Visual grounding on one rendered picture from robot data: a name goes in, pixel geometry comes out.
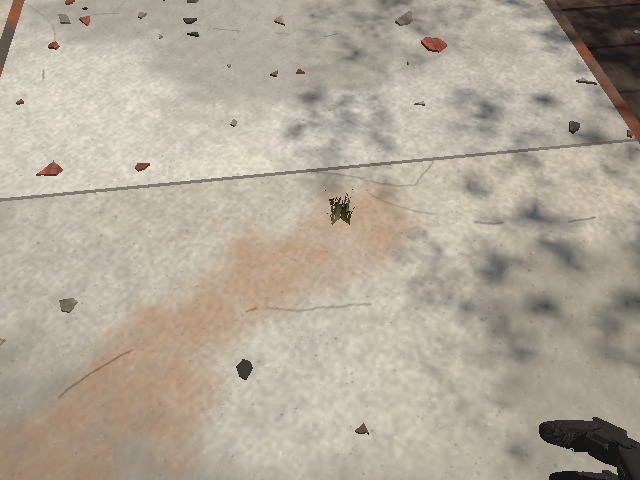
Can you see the robot right hand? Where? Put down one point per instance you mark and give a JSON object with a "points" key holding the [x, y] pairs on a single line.
{"points": [[602, 440]]}

